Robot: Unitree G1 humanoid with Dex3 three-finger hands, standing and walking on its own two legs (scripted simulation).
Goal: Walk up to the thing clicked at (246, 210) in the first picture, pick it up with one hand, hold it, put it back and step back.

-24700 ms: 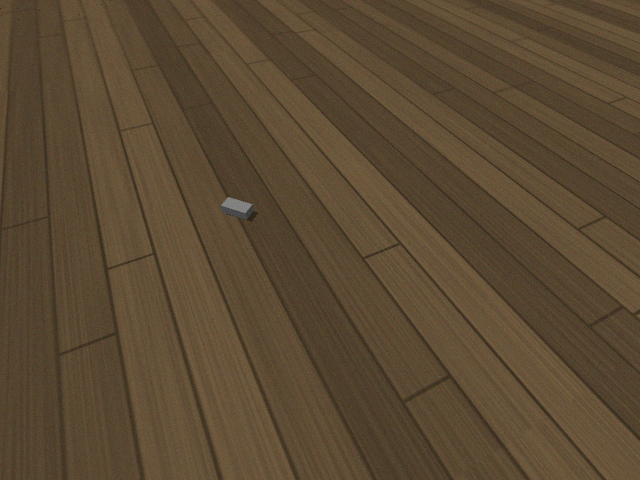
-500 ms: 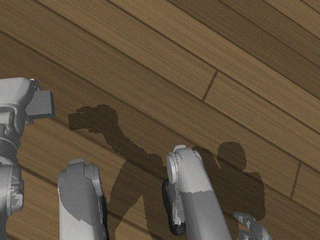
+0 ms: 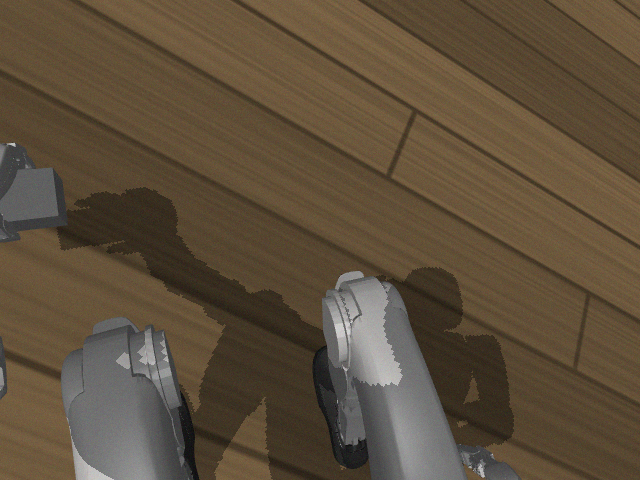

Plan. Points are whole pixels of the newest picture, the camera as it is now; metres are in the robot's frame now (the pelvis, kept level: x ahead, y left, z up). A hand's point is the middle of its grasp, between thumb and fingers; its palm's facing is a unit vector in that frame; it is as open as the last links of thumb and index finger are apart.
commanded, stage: crouch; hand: left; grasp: from above
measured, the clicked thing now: (0, 203) +0.48 +0.31 -0.19
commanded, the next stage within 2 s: lower in 0.12 s
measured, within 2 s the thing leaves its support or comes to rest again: rests again in 1.62 s
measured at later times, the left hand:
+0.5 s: hand (5, 215) +0.47 +0.32 -0.21, palm faces -0.48 -0.09 -0.87, open 9.0 cm
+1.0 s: hand (24, 216) +0.48 +0.31 -0.25, palm faces -0.46 -0.12 -0.88, open 9.0 cm
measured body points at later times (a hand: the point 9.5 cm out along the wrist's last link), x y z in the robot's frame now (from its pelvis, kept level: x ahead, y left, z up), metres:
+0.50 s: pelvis +0.01 +0.00 -0.02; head +0.27 +0.09 +0.33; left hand +0.49 +0.32 -0.16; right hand +0.05 -0.27 -0.11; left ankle +0.08 +0.13 -0.31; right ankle +0.10 -0.14 -0.31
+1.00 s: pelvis +0.01 +0.00 -0.04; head +0.28 +0.10 +0.31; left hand +0.50 +0.31 -0.20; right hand +0.05 -0.26 -0.11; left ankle +0.08 +0.13 -0.31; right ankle +0.10 -0.14 -0.31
